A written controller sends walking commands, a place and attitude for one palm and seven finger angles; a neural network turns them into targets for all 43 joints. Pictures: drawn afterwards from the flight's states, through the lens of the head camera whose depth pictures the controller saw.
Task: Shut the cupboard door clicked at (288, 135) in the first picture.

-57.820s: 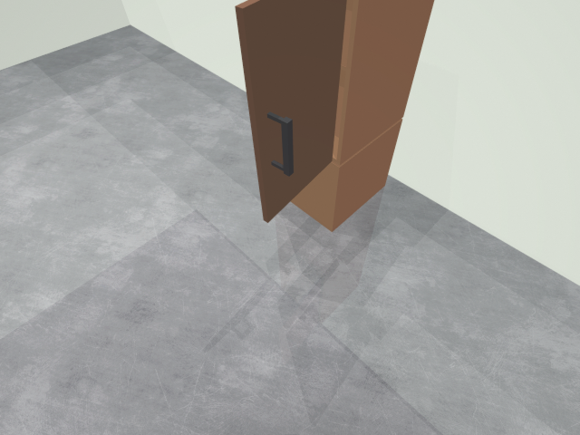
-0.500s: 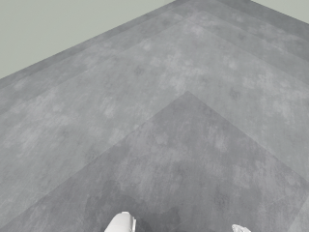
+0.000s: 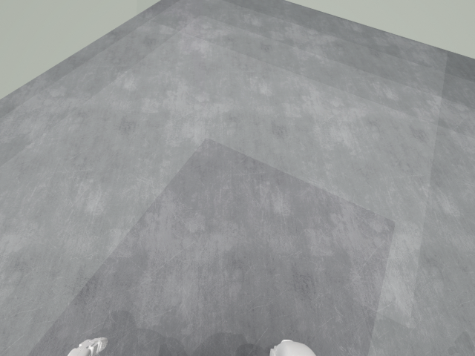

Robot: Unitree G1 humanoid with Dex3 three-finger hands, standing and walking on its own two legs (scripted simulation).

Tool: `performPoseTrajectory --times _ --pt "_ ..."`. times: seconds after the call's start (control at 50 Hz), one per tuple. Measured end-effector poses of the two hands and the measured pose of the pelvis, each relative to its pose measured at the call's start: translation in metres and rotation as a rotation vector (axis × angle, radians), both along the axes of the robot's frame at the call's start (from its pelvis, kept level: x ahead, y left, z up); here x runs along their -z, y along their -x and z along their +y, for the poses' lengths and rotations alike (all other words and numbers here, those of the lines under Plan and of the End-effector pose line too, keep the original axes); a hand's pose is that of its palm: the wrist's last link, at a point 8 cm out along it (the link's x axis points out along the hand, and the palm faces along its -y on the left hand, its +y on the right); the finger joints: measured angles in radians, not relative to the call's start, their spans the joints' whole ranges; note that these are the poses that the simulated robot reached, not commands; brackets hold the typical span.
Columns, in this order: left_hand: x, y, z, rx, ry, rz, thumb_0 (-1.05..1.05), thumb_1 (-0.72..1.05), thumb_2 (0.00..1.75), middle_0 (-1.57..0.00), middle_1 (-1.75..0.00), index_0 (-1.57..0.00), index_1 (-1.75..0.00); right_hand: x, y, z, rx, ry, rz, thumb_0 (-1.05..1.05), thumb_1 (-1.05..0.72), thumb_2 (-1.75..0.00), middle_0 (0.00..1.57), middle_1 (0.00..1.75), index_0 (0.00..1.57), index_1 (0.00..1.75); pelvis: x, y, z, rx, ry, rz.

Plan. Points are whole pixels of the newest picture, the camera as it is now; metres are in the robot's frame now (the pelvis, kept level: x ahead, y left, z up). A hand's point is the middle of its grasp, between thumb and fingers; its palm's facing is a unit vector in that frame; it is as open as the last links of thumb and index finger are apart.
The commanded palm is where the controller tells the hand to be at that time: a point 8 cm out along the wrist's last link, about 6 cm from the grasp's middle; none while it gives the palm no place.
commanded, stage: turn to face it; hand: left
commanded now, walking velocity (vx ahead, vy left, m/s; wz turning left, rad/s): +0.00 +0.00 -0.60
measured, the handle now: out of the picture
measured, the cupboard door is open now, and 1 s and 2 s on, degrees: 33 33 33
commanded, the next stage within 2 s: none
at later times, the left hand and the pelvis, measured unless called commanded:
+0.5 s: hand (162, 335) +0.17 +0.15 -0.18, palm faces -0.25 -0.95 -0.20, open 7.4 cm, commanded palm none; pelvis +0.03 -0.01 -0.01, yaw -16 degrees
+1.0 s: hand (200, 295) +0.24 +0.09 -0.17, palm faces -0.55 -0.78 -0.28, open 7.4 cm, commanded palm none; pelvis +0.03 -0.03 -0.02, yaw -36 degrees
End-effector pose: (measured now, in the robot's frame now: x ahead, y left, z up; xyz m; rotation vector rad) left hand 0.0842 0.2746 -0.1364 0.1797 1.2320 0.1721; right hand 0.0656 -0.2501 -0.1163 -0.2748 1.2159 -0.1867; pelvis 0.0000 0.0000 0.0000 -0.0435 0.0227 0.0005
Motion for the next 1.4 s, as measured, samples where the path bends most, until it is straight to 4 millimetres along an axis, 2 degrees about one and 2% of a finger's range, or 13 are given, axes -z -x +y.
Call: performPoseTrajectory --times 0.12,0.2,0.38,0.52,0.62,0.7,0.78,0.92,1.0,1.08,1.2,1.32,1.4 --pt "-0.002 -0.060 -0.042 0.159 -0.024 -0.071 0.01 0.91 0.89 -0.19 -0.30 -0.20 -0.30 0.030 0.058 -0.037 0.160 -0.026 0.090 0.00 -0.91 -0.90 0.20 0.29 0.21 0.30 0.016 -0.008 -0.021 0.090 -0.030 -0.007" --pt "-0.006 -0.077 -0.068 0.221 -0.041 -0.104 0.01 0.91 0.89 -0.20 -0.30 -0.20 -0.30 0.042 0.074 -0.054 0.235 -0.030 0.131 0.00 -0.91 -0.90 0.20 0.29 0.20 0.30 0.020 -0.009 -0.028 0.131 -0.024 -0.013" --pt "-0.005 -0.080 -0.089 0.281 -0.002 -0.040 0.01 0.91 0.89 -0.20 -0.30 -0.21 -0.30 0.021 0.045 -0.048 0.278 -0.045 0.018 0.00 -0.91 -0.90 0.20 0.29 0.20 0.30 0.006 -0.017 -0.029 0.222 -0.040 0.002" --pt "0.018 -0.092 -0.071 0.298 0.040 -0.004 0.01 0.91 0.89 -0.20 -0.30 -0.21 -0.30 0.013 0.017 -0.027 0.301 -0.006 -0.080 0.00 -0.91 -0.90 0.20 0.29 0.20 0.30 0.015 -0.033 -0.007 0.299 -0.022 0.009" --pt "0.019 -0.108 -0.058 0.348 0.037 0.034 0.01 0.91 0.89 -0.20 -0.30 -0.21 -0.30 0.001 0.023 -0.008 0.328 0.009 -0.091 0.00 -0.91 -0.90 0.20 0.29 0.20 0.30 0.009 -0.038 0.002 0.381 -0.020 -0.003" --pt "0.010 -0.124 -0.056 0.398 0.027 0.040 0.01 0.91 0.89 -0.20 -0.30 -0.20 -0.30 -0.004 0.039 -0.001 0.381 0.005 -0.072 0.00 -0.91 -0.90 0.20 0.29 0.21 0.30 0.001 -0.040 0.004 0.429 -0.002 -0.001" --pt "0.003 -0.142 -0.068 0.459 0.011 0.034 0.01 0.91 0.89 -0.20 -0.30 -0.20 -0.30 0.000 0.063 -0.001 0.454 -0.009 -0.045 0.00 -0.90 -0.90 0.20 0.30 0.21 0.30 0.000 -0.041 0.001 0.486 0.002 -0.002" --pt "0.000 -0.174 -0.121 0.611 -0.025 -0.037 0.01 0.91 0.89 -0.20 -0.30 -0.20 -0.30 0.032 0.122 -0.019 0.613 -0.052 -0.005 0.00 -0.90 -0.90 0.21 0.30 0.21 0.30 0.017 -0.036 -0.023 0.585 -0.026 -0.016" --pt "-0.005 -0.177 -0.147 0.664 -0.039 -0.067 0.01 0.91 0.89 -0.20 -0.30 -0.20 -0.30 0.043 0.144 -0.031 0.684 -0.054 0.039 0.00 -0.91 -0.90 0.20 0.29 0.20 0.30 0.020 -0.034 -0.029 0.626 -0.020 -0.016" --pt "-0.008 -0.175 -0.160 0.700 -0.038 -0.037 0.01 0.91 0.89 -0.20 -0.30 -0.20 -0.30 0.030 0.145 -0.036 0.718 -0.045 0.020 0.00 -0.91 -0.90 0.20 0.29 0.20 0.30 0.010 -0.036 -0.033 0.671 -0.036 -0.011" --pt "0.001 -0.184 -0.173 0.755 -0.001 0.002 0.01 0.91 0.89 -0.20 -0.30 -0.21 -0.30 0.014 0.131 -0.036 0.755 -0.013 -0.033 0.00 -0.91 -0.90 0.20 0.29 0.20 0.30 0.007 -0.047 -0.032 0.735 -0.041 -0.002" --pt "0.024 -0.213 -0.175 0.796 0.035 0.031 0.01 0.91 0.89 -0.20 -0.30 -0.21 -0.30 0.007 0.115 -0.020 0.795 0.043 -0.076 0.00 -0.91 -0.90 0.20 0.29 0.20 0.30 0.016 -0.069 -0.022 0.808 -0.033 0.003" --pt "0.019 -0.234 -0.184 0.854 0.033 0.040 0.01 0.91 0.89 -0.20 -0.30 -0.20 -0.30 -0.001 0.119 0.000 0.830 0.039 -0.058 0.00 -0.91 -0.90 0.20 0.29 0.20 0.30 0.008 -0.076 -0.021 0.870 -0.018 0.002"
